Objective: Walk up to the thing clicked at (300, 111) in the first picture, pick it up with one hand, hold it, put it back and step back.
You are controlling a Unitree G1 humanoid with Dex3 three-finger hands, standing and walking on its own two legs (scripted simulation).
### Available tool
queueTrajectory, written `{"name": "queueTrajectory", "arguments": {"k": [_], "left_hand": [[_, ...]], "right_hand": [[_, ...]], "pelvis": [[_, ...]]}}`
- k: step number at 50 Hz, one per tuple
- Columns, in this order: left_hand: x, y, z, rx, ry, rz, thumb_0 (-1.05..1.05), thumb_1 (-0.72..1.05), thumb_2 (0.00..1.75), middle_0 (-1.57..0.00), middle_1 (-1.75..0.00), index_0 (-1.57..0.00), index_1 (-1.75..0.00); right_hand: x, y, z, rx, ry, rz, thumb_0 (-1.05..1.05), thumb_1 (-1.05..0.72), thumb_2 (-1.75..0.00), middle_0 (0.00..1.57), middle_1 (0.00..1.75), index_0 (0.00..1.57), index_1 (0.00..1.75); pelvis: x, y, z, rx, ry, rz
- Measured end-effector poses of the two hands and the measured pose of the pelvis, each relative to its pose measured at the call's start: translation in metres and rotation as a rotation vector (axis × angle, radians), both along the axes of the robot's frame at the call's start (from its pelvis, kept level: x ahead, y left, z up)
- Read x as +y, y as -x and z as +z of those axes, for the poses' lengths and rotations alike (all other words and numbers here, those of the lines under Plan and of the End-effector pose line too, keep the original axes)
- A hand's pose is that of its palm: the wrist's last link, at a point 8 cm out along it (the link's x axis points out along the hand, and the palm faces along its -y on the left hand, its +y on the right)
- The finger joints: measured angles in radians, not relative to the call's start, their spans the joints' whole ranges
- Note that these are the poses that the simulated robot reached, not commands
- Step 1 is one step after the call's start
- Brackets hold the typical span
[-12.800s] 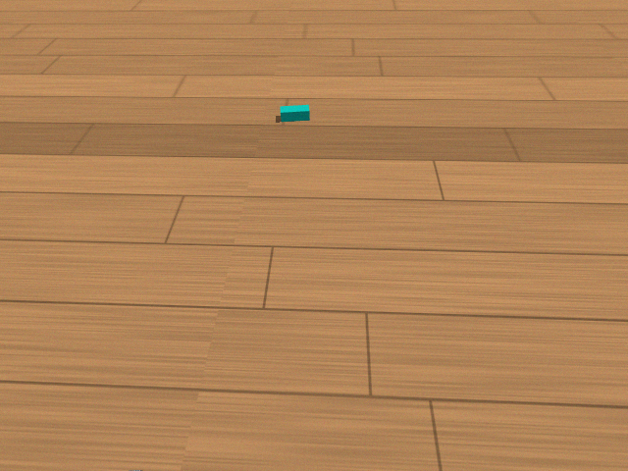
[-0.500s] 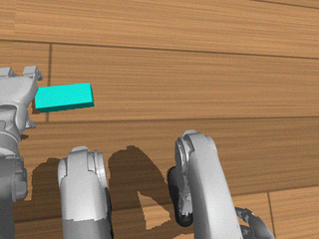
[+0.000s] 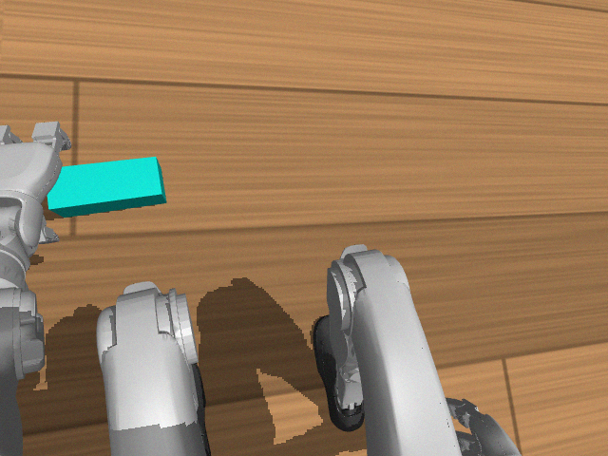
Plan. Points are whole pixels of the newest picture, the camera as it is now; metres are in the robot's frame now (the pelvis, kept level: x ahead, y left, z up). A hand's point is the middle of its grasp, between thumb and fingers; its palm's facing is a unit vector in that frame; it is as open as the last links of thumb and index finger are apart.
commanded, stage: rise first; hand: left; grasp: from above
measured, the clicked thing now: (110, 187) +0.50 +0.24 -0.30
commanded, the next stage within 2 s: approach in 1.24 s
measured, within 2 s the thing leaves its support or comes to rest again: neither
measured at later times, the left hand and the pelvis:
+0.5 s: hand (52, 197) +0.45 +0.29 -0.18, palm faces -0.45 -0.06 -0.89, open 13.9 cm; pelvis +0.00 +0.00 +0.00, yaw +0 degrees
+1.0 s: hand (46, 194) +0.46 +0.29 -0.17, palm faces -0.45 -0.06 -0.89, open 13.6 cm; pelvis +0.00 +0.00 +0.00, yaw +0 degrees
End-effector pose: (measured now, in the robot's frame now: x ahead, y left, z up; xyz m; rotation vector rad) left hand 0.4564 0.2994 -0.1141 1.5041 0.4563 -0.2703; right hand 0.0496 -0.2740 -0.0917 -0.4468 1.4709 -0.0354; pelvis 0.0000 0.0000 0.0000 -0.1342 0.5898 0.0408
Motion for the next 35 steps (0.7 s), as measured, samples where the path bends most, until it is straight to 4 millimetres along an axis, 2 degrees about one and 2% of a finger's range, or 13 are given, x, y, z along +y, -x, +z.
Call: {"name": "queueTrajectory", "arguments": {"k": [22, 35], "left_hand": [[-0.009, -0.004, -0.012, 0.001, -0.001, -0.006, 0.0, -0.51, 1.0, -0.1, -1.04, -0.11, -1.03], [-0.009, -0.004, -0.006, -0.007, -0.006, 0.002, 0.0, -0.49, 0.99, -0.12, -1.0, -0.13, -1.0]], "right_hand": [[0.005, 0.011, 0.002, 0.004, -0.002, -0.01, 0.0, -0.91, -0.9, 0.2, 0.3, 0.2, 0.3], [0.005, 0.012, 0.001, -0.007, -0.014, -0.014, 0.0, -0.91, -0.9, 0.2, 0.3, 0.2, 0.3]], "pelvis": [[0.002, 0.001, -0.004, -0.004, 0.009, -0.002], [0.002, 0.001, -0.004, -0.004, 0.005, -0.002]]}}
